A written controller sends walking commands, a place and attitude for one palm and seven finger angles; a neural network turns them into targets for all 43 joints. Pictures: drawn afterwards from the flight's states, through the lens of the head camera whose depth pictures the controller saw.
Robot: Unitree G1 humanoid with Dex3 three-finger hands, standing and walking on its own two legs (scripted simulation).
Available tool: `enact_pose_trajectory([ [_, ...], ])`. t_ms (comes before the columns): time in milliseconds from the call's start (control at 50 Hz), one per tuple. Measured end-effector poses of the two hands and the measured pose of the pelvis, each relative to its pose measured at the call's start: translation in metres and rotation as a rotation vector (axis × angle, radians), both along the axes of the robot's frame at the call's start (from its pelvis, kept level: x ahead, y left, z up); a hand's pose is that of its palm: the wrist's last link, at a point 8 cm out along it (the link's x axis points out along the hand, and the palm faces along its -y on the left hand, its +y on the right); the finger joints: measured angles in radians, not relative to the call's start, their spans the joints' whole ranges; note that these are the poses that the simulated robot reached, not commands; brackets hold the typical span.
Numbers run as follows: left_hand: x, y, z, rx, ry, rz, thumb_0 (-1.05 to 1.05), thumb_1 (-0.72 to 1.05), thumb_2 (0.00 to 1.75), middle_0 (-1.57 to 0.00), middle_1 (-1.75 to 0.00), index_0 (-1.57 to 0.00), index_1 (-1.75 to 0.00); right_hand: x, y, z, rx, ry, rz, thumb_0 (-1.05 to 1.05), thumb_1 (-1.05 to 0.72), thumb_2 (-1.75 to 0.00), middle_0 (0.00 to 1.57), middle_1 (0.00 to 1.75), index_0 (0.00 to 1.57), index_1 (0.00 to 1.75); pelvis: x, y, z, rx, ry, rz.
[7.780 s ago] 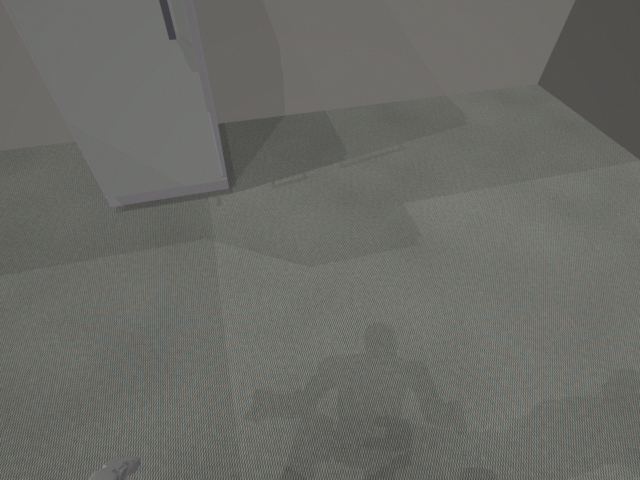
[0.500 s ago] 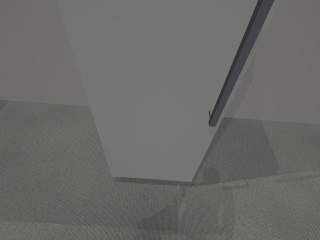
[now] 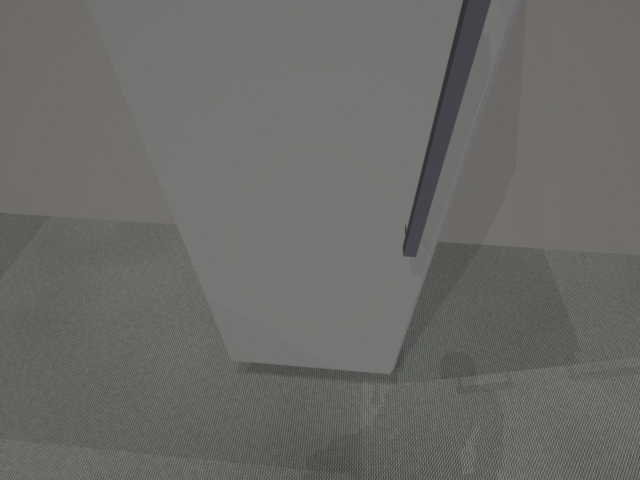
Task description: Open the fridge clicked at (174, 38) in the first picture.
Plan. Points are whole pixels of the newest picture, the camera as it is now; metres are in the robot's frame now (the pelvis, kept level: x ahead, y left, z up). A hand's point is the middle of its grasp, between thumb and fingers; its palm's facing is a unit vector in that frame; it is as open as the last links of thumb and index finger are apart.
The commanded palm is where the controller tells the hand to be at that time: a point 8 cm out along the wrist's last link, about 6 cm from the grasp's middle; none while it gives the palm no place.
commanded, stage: come to a stop and stand still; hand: right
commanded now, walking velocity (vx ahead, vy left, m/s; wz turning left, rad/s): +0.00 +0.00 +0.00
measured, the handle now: (435, 138) +0.51 -0.13 +0.18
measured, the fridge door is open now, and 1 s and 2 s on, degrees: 0 0 0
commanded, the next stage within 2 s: look again from close up in 0.12 s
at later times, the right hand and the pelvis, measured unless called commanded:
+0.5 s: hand out of the picture +0.05 -0.18 -0.17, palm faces +0.03 +0.96 -0.27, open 7.4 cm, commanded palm none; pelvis -0.01 +0.03 -0.01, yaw -1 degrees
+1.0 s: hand out of the picture -0.02 -0.23 -0.16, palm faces +0.01 +0.94 -0.34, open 7.4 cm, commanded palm none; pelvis -0.05 +0.02 +0.00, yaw -2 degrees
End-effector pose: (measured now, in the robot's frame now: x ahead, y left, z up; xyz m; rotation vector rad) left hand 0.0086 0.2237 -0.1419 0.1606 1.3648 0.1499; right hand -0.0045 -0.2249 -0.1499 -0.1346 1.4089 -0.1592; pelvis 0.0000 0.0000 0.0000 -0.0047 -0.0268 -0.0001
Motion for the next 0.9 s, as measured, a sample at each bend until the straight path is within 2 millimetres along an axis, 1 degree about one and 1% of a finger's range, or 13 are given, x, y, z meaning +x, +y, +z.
enact_pose_trajectory([
  [120,-0.014,-0.004,-0.004,-0.028,0.052,0.022,0.01,0.92,0.90,-0.20,-0.30,-0.20,-0.30,0.010,0.008,0.002,-0.001,0.004,0.009,0.01,-0.91,-0.90,0.19,0.30,0.20,0.30,0.006,0.006,0.000,0.001,0.006,0.001],
  [180,-0.012,0.001,-0.005,-0.035,0.036,0.015,0.01,0.91,0.90,-0.20,-0.30,-0.20,-0.30,0.017,0.009,0.002,-0.012,-0.022,0.036,0.01,-0.91,-0.90,0.20,0.30,0.20,0.30,0.008,0.011,-0.003,-0.006,0.016,-0.009],
  [240,-0.004,0.013,-0.009,-0.014,-0.010,0.024,0.01,0.91,0.90,-0.20,-0.30,-0.20,-0.30,0.027,0.006,0.003,-0.043,-0.068,0.037,0.01,-0.91,-0.90,0.20,0.30,0.20,0.30,0.010,0.016,-0.007,-0.003,0.016,-0.013],
  [340,0.019,0.037,-0.011,0.021,-0.100,0.028,0.01,0.91,0.90,-0.20,-0.30,-0.20,-0.30,0.042,0.004,0.006,-0.081,-0.153,0.039,0.01,-0.91,-0.90,0.20,0.30,0.20,0.30,0.010,0.025,-0.012,0.005,-0.005,-0.011],
  [440,0.040,0.057,-0.002,0.052,-0.190,0.003,0.01,0.91,0.90,-0.20,-0.30,-0.20,-0.30,0.049,0.004,0.010,-0.091,-0.226,0.048,0.01,-0.91,-0.90,0.20,0.30,0.20,0.30,-0.001,0.030,-0.013,0.004,-0.026,-0.011],
  [540,0.047,0.070,0.010,0.078,-0.246,-0.030,0.01,0.91,0.90,-0.20,-0.30,-0.20,-0.30,0.046,0.001,0.016,-0.096,-0.266,0.062,0.01,-0.91,-0.90,0.20,0.30,0.20,0.30,-0.016,0.033,-0.010,0.003,-0.037,-0.011],
  [600,0.043,0.075,0.015,0.091,-0.254,-0.047,0.01,0.91,0.90,-0.20,-0.30,-0.20,-0.30,0.040,-0.005,0.019,-0.103,-0.272,0.069,0.01,-0.91,-0.90,0.20,0.30,0.20,0.30,-0.025,0.033,-0.009,0.004,-0.039,-0.012],
  [660,0.033,0.079,0.019,0.102,-0.242,-0.060,0.01,0.91,0.90,-0.20,-0.30,-0.20,-0.30,0.031,-0.013,0.021,-0.114,-0.266,0.071,0.01,-0.90,-0.90,0.20,0.30,0.20,0.30,-0.033,0.032,-0.007,0.004,-0.039,-0.015],
  [780,0.003,0.083,0.018,0.114,-0.174,-0.067,0.01,0.91,0.90,-0.20,-0.30,-0.20,-0.30,0.011,-0.032,0.024,-0.140,-0.224,0.067,0.01,-0.90,-0.90,0.20,0.30,0.20,0.30,-0.044,0.027,-0.006,0.006,-0.030,-0.022],
  [900,-0.025,0.079,0.013,0.109,-0.091,-0.062,0.01,0.91,0.90,-0.20,-0.30,-0.20,-0.30,-0.010,-0.045,0.024,-0.157,-0.166,0.060,0.01,-0.91,-0.90,0.20,0.30,0.20,0.30,-0.049,0.021,-0.005,0.005,-0.023,-0.028],
])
